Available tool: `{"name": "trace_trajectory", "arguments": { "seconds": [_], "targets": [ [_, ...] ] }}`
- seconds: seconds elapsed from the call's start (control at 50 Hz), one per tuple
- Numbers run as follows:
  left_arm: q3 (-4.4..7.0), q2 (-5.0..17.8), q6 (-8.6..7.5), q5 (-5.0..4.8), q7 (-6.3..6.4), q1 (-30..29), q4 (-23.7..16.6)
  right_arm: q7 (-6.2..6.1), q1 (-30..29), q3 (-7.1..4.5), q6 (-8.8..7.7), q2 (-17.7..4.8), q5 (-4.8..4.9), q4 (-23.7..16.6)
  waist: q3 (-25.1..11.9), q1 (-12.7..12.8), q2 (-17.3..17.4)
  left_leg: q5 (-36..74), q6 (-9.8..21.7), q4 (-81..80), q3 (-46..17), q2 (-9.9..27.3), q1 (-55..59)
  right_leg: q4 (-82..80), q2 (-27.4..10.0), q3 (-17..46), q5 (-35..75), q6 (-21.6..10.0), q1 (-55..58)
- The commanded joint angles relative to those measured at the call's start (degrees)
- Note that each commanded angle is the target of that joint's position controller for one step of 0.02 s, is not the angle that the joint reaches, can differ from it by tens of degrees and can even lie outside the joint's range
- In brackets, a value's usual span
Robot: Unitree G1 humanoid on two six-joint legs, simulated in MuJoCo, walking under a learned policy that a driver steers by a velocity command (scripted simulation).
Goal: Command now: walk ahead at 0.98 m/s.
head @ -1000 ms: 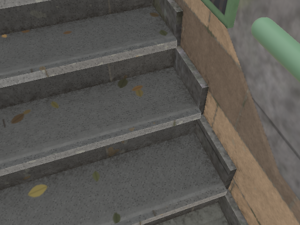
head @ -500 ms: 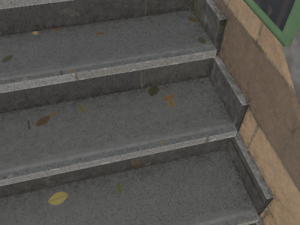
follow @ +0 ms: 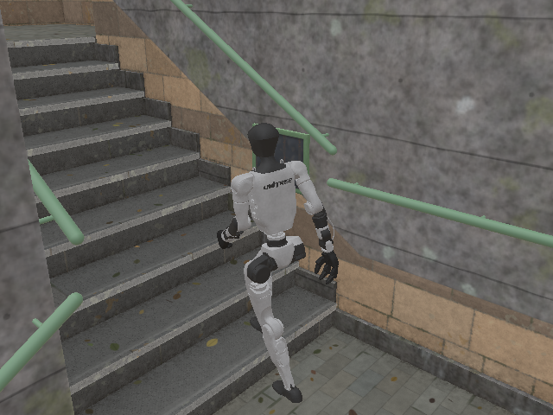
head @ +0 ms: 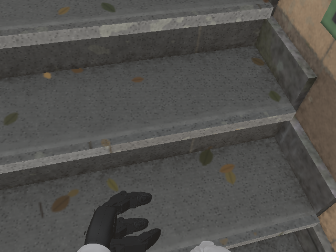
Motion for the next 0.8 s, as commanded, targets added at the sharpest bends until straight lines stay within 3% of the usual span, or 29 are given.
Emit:
{"name": "trace_trajectory", "arguments": {
  "seconds": [0.02, 0.04, 0.06, 0.08, 0.12, 0.16, 0.2, 0.26, 0.3, 0.32, 0.36, 0.38, 0.4, 0.42, 0.44, 0.46, 0.5, 0.54, 0.58, 0.62, 0.64, 0.66, 0.68, 0.7, 0.72, 0.74, 0.76, 0.78, 0.8],
  "targets": [
    [6.66, 15.6, 0.62, -0.88, 0.10, 27.3, 4.1, -1.45, -2.7, -6.09, -2.44, -25.0, 1.96, -6.4, -23.7, 19.5, 13.9, 133.2, 0.3, 34.1, -4.1, 20.1, -7.2, -19.4, 4.7, 6.4, -6.8, -3.8, 48.8],
    [9.22, 21.7, -0.19, 1.41, -0.55, 37.5, 8.9, -0.03, -7.3, -6.72, -3.07, -22.6, 1.97, -10.7, -27.6, 22.3, 1.8, 108.8, -0.9, 60.4, -4.9, 12.0, -19.0, -35.9, -3.8, 30.8, -20.5, -11.0, 58.3],
    [10.26, 23.0, 0.39, 2.82, 0.26, 37.8, 13.3, 2.66, -14.8, -5.65, -3.79, -14.2, -1.96, -14.8, -22.8, 20.6, -16.9, 20.1, -2.4, 91.3, -6.2, -6.1, -41.1, -64.9, -15.6, 67.5, -25.0, -18.4, 62.4],
    [9.46, 16.0, 0.10, 2.04, 0.71, 23.8, 13.5, 4.10, -19.9, -4.23, -4.39, -9.8, -7.03, -21.5, -12.2, 11.8, -8.6, 12.5, 0.6, 110.0, -14.8, -4.4, -55.7, -68.5, -16.1, 78.0, -20.2, -16.6, 56.1],
    [8.21, 8.0, -2.56, 3.40, 0.08, 27.2, 21.4, 3.51, -28.2, -0.36, -2.82, 2.0, -6.76, -30.8, 0.7, 3.6, 7.2, 3.4, 3.4, 124.5, -12.8, -0.4, -69.8, -64.4, -17.9, 56.9, -7.2, -13.4, 46.4],
    [7.36, 2.8, -5.32, 4.40, -0.43, 27.9, 24.5, 2.17, -25.1, 2.03, 0.69, 8.4, -5.83, -32.2, 4.6, -2.1, 9.4, -3.1, 5.9, 132.4, -16.3, 0.7, -75.7, -63.2, -15.8, 38.1, 4.7, -5.9, 40.1],
    [6.05, 2.5, -6.57, 3.53, -1.86, 27.4, 26.6, 0.44, -29.8, 2.59, 3.20, 7.8, -1.66, -33.1, 11.4, -3.1, 5.2, -10.3, 4.5, 129.6, -9.4, -1.2, -78.7, -68.6, -12.3, 24.6, 13.2, -2.5, 31.1],
    [5.40, 6.3, -7.41, 0.15, -2.45, 31.3, 28.9, -0.94, -44.7, 4.66, 3.69, 7.4, -1.53, -42.2, 14.4, -4.0, 5.3, -14.4, 2.3, 107.6, 2.6, 5.3, -74.2, -80.0, -9.4, 16.5, 21.7, -0.4, 23.3],
    [6.34, 11.0, -8.00, -3.77, 0.03, 31.3, 25.9, 1.09, -39.2, 4.53, 3.50, 3.7, -0.70, -40.0, 3.5, -4.7, 8.0, -1.2, -0.2, 76.5, 9.7, 5.8, -26.9, -88.6, -7.8, 14.5, 36.6, -3.6, 9.9],
    [7.07, 14.9, -9.22, -5.25, 0.65, 35.0, 24.1, 1.35, -33.4, 3.38, 3.45, 1.8, -0.41, -36.2, -7.5, -5.3, 4.2, -4.4, -0.3, 74.6, 14.3, 0.1, -13.9, -80.6, -9.4, 12.3, 77.4, -5.1, 18.5],
    [12.56, 30.2, -10.86, -3.91, -0.06, 30.9, 19.5, 0.73, -20.8, 0.07, 5.17, -4.5, -1.93, -33.9, -20.0, -12.2, -11.7, -16.3, 1.3, 62.5, 9.9, -0.8, -16.7, -56.2, -15.2, 13.7, 124.5, -5.7, 46.0],
    [13.68, 28.4, -10.78, -2.48, -1.24, 28.9, 17.4, 1.13, -18.8, -1.04, 4.73, -7.8, -2.33, -33.6, -20.3, -14.1, -14.2, -22.3, 2.2, 49.5, 7.4, -2.8, -18.6, -41.7, -16.9, 16.8, 128.8, -4.3, 54.1],
    [14.35, 24.6, -11.54, -0.28, -2.50, 24.2, 14.4, 1.44, -13.2, -3.24, 3.44, -11.9, -3.56, -31.1, -21.4, -16.2, -11.6, -22.2, 5.5, 37.9, -3.6, -0.3, -12.1, -21.5, -13.6, 19.4, 107.7, -3.9, 49.5],
    [12.42, 12.0, -12.39, 2.35, -3.65, 19.0, 8.3, 1.24, -9.8, -6.30, 3.16, -17.7, -5.25, -24.8, -16.1, -12.5, 8.9, -0.6, 12.1, 20.3, -31.4, 13.5, -3.3, 7.0, 2.8, 21.5, 27.6, 0.2, 23.8],
    [11.01, 5.9, -12.07, 2.50, -3.72, 24.4, 3.8, 1.29, -11.9, -6.74, 2.71, -16.6, -5.54, -24.1, -17.3, -6.2, 6.9, 2.5, 14.5, 11.7, -52.6, 23.1, 0.3, 31.8, 4.1, 28.9, 21.4, -0.4, 7.2],
    [9.84, 2.6, -11.27, 3.81, -3.17, 18.1, -0.4, 1.87, -13.9, -6.49, 1.86, -12.3, -3.91, -22.1, -12.0, -3.7, 1.2, -10.5, 13.9, 12.0, -49.3, 22.0, -4.0, 42.4, 1.5, 26.7, 21.4, -1.7, -0.3],
    [6.54, -4.1, -8.41, 4.93, -1.53, 12.6, -4.7, 3.01, -11.0, -4.57, 0.88, -3.6, -4.34, -13.7, 1.4, 1.1, -2.7, -4.0, 6.6, 13.2, -26.7, 16.9, -11.7, 50.0, 0.5, 27.0, 12.2, -4.3, -14.0],
    [5.38, -2.6, -5.11, 2.49, -1.09, 11.6, -6.4, 3.83, -16.6, -2.80, 0.08, 0.3, -4.68, -12.2, 6.8, 6.7, -2.0, -0.5, 0.8, 4.0, -9.5, 11.8, -27.4, 34.9, 0.0, 22.3, 6.0, -3.2, -6.9],
    [5.31, -0.9, -3.18, 1.74, 0.59, 4.3, -9.1, 3.74, -12.8, -2.60, -1.30, -1.7, -4.71, -9.2, 9.1, 5.5, 0.8, 23.8, 0.4, -3.9, -3.8, 11.9, -33.4, 31.4, 1.8, 13.4, 2.4, -1.1, -4.0],
    [4.00, -0.2, -3.45, 1.22, 1.40, 2.1, -12.3, 3.52, -6.7, -2.82, -2.09, -5.0, -1.04, -4.6, 8.7, 7.7, 5.1, 38.1, 0.1, -7.5, 3.1, 9.9, -28.6, 17.0, -2.1, 8.8, -4.0, -2.1, -3.1],
    [4.67, 4.8, -3.45, 1.00, 0.70, 7.0, -9.1, 2.91, -8.0, -3.52, -1.68, -7.3, -0.32, -6.5, 1.3, 8.2, 1.5, 46.0, 0.6, -9.0, 5.7, 6.5, -33.0, 1.1, -1.0, 0.4, 3.1, -0.6, 17.7],
    [8.54, 14.8, -2.86, -1.22, 0.96, 22.7, -2.1, 3.59, -15.4, -5.10, 0.62, -14.2, 2.28, -15.0, -8.5, 11.9, -1.9, 59.8, 7.8, -1.5, 5.9, 4.6, -35.7, -17.6, 3.9, 0.9, 1.2, 4.5, 47.3],
    [10.00, 12.3, -1.89, -3.97, 2.29, 38.6, 3.4, 4.11, -15.7, -7.05, -1.41, -22.3, 3.34, -16.0, -21.9, 19.7, 4.9, 79.2, 10.0, 8.1, 3.8, 10.4, -33.7, -23.6, 4.3, 3.1, 12.9, 5.9, 70.4],
    [11.90, 13.6, -0.14, -3.69, 3.96, 46.7, 7.4, 5.09, -16.8, -7.08, -2.18, -22.4, 3.28, -15.7, -28.9, 23.3, 7.5, 73.2, 8.8, 23.3, 1.5, 12.1, -25.4, -31.6, 2.8, 8.3, 13.6, 6.0, 73.3],
    [14.32, 19.7, 1.44, -0.17, 4.89, 45.0, 8.9, 6.66, -16.0, -6.48, -2.67, -16.3, 0.50, -16.0, -26.4, 19.2, 1.6, 34.1, 5.5, 45.6, -2.8, 4.0, -30.6, -44.4, -4.7, 32.6, 4.3, 0.8, 72.6],
    [16.82, 25.6, 2.17, 2.65, 6.28, 37.2, 7.3, 9.12, -9.4, -6.91, -2.75, -13.6, -2.55, -20.7, -34.1, 12.7, -12.1, 10.5, 0.2, 84.8, -14.7, -6.2, -31.8, -67.0, -23.2, 79.9, -0.6, -11.3, 67.5],
    [15.89, 22.5, 1.77, 1.78, 5.15, 24.9, 6.1, 9.45, -4.5, -6.13, -2.48, -11.0, -5.78, -21.8, -29.8, 5.6, -2.4, 13.9, -1.1, 99.3, -19.4, -3.6, -37.1, -71.8, -19.7, 84.2, -21.2, -11.9, 60.9],
    [14.55, 17.5, -0.11, 0.37, 4.18, 15.8, 7.5, 9.28, -6.5, -5.31, -1.16, -6.1, -6.48, -24.2, -13.6, 0.1, 1.6, 15.4, -3.3, 108.6, -13.0, -2.0, -46.5, -67.9, -16.9, 73.4, -24.8, -10.9, 48.2],
    [13.17, 12.6, -1.80, 1.16, 2.98, 14.5, 10.7, 8.03, -14.2, -4.04, -0.51, -3.0, -6.94, -28.7, -5.7, -1.4, 6.3, 12.3, -3.3, 115.4, -12.1, -2.0, -56.0, -61.1, -15.3, 61.5, -14.9, -9.3, 44.6]
  ]
}}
